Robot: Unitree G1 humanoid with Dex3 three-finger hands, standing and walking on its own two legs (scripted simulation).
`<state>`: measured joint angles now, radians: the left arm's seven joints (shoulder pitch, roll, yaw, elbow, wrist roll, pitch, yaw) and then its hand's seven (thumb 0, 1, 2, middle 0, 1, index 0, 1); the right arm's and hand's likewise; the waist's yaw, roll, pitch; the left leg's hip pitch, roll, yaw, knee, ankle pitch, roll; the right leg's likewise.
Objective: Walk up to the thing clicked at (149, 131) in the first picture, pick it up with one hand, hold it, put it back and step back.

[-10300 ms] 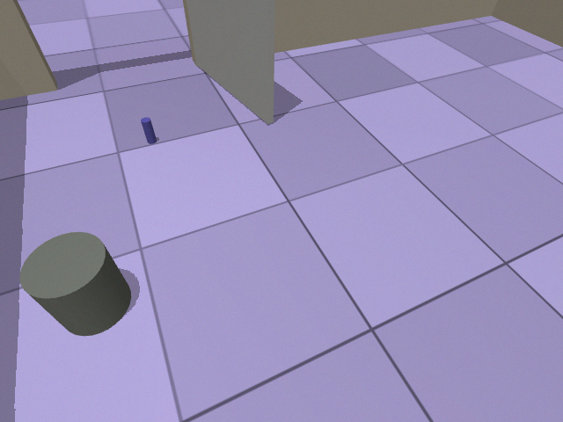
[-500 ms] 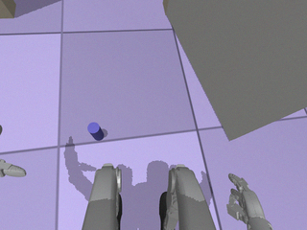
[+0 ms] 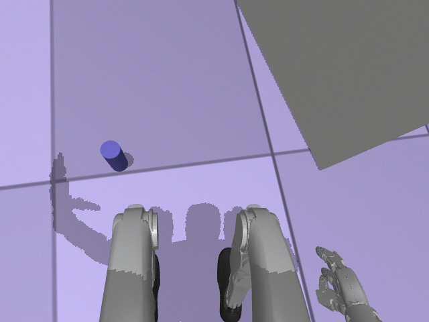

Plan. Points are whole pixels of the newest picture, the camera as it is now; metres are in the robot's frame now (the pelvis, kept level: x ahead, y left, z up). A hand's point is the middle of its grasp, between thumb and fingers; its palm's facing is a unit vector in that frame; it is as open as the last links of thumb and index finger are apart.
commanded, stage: go down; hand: left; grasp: from the side
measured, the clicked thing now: (115, 157) +0.48 +0.24 -0.38
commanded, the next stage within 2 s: approach in 0.90 s
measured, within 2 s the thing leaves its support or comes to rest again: neither
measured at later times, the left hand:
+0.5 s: hand out of the picture +0.38 +0.41 -0.05, palm faces +0.21 -0.97 -0.10, open 17.4 cm
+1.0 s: hand out of the picture +0.38 +0.42 -0.06, palm faces +0.19 -0.98 -0.08, open 17.4 cm
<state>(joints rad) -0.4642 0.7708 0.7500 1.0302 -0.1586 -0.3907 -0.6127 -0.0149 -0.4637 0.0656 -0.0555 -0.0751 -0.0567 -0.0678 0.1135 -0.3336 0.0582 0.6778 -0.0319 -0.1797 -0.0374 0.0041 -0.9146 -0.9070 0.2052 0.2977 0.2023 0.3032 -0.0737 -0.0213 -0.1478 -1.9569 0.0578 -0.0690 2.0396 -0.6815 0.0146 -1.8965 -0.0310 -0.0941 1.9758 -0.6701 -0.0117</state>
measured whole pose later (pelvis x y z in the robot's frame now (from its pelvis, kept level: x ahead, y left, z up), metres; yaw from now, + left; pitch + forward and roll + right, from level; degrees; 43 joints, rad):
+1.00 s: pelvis -0.01 +0.00 -0.07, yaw -2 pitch +32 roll -8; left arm -0.61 0.94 0.84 1.10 -0.20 -0.39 -0.73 -0.02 -0.53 0.08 -0.05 -0.07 -0.04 -0.07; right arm 0.10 -0.38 0.13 0.66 -0.05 -0.18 -0.02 0.00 -0.92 -0.91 0.21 0.30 0.20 0.30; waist -0.11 -0.04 -0.07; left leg -2.16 0.05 -0.11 2.28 -0.68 0.03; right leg -2.07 -0.04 -0.12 2.19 -0.67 -0.01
